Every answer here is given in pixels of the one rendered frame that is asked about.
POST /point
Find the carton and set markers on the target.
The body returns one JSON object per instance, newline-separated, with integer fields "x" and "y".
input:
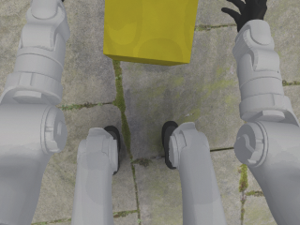
{"x": 155, "y": 32}

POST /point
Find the right robot thigh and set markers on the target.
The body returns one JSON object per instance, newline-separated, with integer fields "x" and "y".
{"x": 201, "y": 201}

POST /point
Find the robot right forearm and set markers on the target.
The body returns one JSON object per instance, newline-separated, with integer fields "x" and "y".
{"x": 259, "y": 77}

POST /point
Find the robot left forearm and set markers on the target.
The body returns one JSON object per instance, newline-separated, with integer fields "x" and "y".
{"x": 40, "y": 58}

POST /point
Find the left robot upper arm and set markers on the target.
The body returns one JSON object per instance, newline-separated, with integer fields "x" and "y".
{"x": 29, "y": 135}

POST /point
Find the robot left foot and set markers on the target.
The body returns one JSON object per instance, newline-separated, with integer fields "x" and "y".
{"x": 116, "y": 136}

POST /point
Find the robot right hand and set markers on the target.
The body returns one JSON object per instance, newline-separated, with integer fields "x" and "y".
{"x": 250, "y": 10}

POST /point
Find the right robot upper arm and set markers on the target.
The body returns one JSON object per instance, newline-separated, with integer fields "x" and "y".
{"x": 271, "y": 151}

